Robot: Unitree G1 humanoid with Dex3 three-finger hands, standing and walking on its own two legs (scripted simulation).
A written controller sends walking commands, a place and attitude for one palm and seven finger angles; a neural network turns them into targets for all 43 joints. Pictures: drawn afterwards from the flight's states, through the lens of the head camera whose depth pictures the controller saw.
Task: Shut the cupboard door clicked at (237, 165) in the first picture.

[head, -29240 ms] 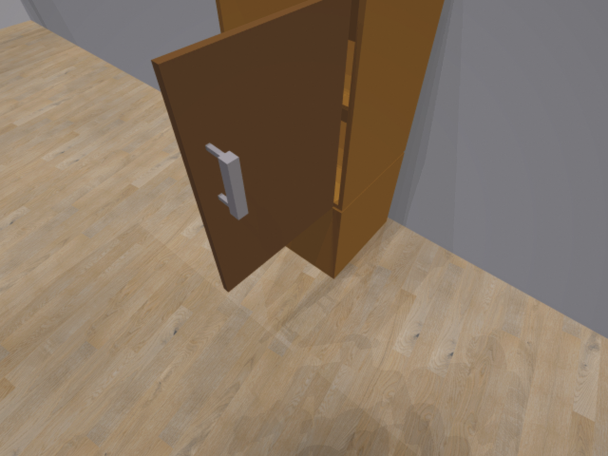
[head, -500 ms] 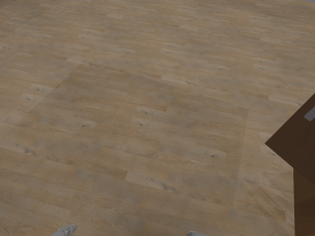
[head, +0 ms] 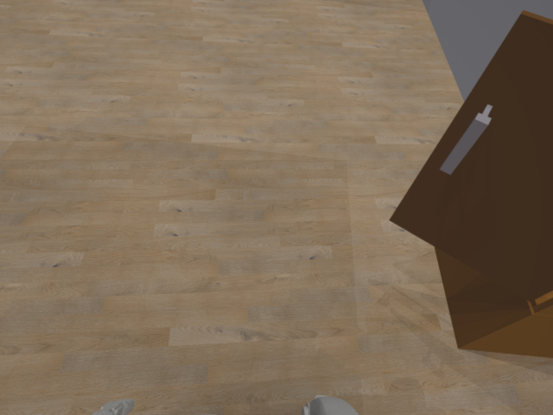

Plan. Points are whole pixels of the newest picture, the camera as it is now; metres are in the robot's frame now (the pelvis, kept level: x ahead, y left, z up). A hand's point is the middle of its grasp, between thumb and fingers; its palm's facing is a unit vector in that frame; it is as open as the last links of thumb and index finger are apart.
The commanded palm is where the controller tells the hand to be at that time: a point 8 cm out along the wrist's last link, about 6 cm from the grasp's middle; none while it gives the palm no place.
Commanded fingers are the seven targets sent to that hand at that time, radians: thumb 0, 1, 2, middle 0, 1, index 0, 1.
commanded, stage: turn to face it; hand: left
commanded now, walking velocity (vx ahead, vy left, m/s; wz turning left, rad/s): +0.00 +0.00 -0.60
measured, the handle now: (466, 139) +0.62 -0.35 +0.03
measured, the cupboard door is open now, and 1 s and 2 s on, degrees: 59 59 59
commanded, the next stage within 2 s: take the last steps up to it in 0.86 s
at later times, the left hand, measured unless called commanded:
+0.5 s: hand (189, 394) +0.16 +0.14 -0.15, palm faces -0.27 -0.93 -0.25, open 7.3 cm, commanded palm none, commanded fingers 0.00 0.90 0.90 -0.20 -0.30 -0.20 -0.30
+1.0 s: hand (219, 361) +0.22 +0.10 -0.16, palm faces -0.48 -0.84 -0.26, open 7.3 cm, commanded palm none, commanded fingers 0.00 0.90 0.90 -0.20 -0.30 -0.20 -0.30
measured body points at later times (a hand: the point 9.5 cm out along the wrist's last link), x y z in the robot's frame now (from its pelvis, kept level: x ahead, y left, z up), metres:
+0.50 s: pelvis +0.02 -0.03 +0.00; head +0.06 -0.05 +0.45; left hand +0.18 +0.19 -0.13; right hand +0.04 -0.31 -0.14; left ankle +0.07 +0.11 -0.69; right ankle -0.01 -0.13 -0.73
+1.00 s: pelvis +0.04 -0.03 -0.01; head +0.06 -0.07 +0.44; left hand +0.24 +0.15 -0.14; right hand -0.07 -0.27 -0.16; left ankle +0.08 +0.10 -0.70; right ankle -0.04 -0.12 -0.74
